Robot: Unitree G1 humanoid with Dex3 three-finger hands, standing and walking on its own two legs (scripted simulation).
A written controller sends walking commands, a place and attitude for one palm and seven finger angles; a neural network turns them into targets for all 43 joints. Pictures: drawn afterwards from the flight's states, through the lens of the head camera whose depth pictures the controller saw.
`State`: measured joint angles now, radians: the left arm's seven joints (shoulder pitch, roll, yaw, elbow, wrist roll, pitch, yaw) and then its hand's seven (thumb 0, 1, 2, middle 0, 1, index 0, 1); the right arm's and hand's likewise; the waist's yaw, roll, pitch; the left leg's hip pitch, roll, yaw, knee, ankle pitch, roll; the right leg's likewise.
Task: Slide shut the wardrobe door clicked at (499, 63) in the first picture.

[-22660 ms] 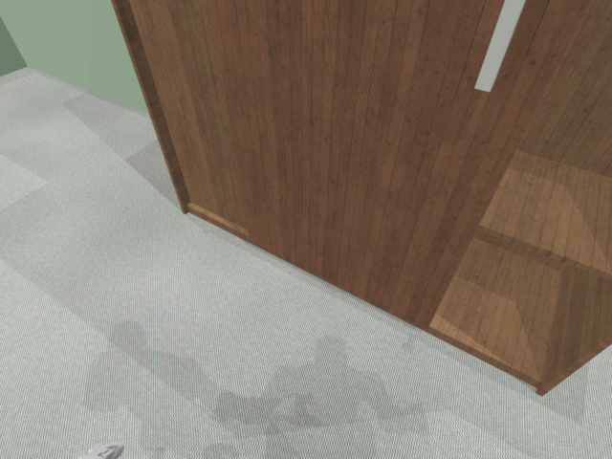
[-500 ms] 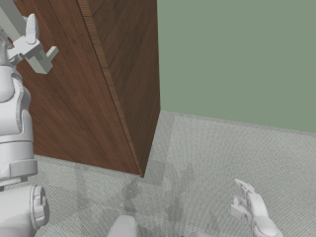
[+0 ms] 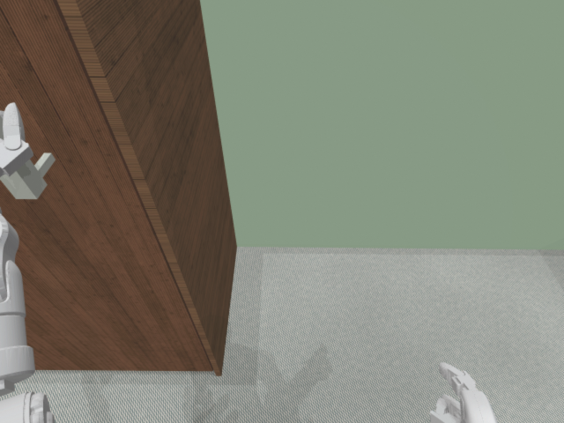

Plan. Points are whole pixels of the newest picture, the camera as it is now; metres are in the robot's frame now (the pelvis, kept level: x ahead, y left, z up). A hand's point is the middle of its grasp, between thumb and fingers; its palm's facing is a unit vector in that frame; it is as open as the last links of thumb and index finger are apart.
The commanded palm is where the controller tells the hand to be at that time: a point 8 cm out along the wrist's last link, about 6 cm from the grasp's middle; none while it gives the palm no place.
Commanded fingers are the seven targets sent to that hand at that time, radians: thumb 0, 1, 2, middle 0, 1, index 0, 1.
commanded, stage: stop walking and hold the door there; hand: left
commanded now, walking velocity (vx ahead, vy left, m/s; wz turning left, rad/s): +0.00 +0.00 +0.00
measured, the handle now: (0, 119) +0.38 +0.34 +0.26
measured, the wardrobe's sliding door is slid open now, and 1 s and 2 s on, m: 0.00 0.00 0.00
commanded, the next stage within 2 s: loosen the grip on the handle in 1.82 s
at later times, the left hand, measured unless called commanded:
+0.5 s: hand (12, 141) +0.35 +0.32 +0.25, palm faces +0.55 -0.83 -0.12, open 6.9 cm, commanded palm +0.30 +0.34 +0.24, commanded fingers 0.00 0.90 0.90 -0.45 -1.40 -0.45 -1.40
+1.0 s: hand (11, 144) +0.35 +0.32 +0.25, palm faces +0.41 -0.90 -0.11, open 7.2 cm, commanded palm +0.31 +0.35 +0.24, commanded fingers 0.00 0.90 0.90 -0.45 -1.40 -0.45 -1.40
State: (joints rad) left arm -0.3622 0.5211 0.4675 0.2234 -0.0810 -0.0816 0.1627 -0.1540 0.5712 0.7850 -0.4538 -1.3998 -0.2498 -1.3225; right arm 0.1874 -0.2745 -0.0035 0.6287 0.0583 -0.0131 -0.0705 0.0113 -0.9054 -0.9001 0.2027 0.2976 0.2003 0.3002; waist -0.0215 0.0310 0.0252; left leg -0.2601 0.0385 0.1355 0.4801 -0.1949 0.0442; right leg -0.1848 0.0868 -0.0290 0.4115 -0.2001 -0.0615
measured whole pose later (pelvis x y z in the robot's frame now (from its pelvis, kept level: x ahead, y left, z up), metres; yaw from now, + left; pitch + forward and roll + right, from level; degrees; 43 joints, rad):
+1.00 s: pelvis -0.02 +0.08 -0.01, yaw -1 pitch -1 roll -1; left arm -0.37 0.42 0.31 -0.04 -0.12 -0.05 0.18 -0.21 0.57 0.89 -0.45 -1.40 -0.16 -1.31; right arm 0.11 -0.26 0.00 0.60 0.04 0.04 -0.07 0.01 -0.91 -0.90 0.20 0.30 0.20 0.30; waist 0.00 0.02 0.09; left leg -0.30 -0.09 0.15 0.48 -0.18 0.14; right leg -0.35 -0.05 0.00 0.75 -0.45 0.00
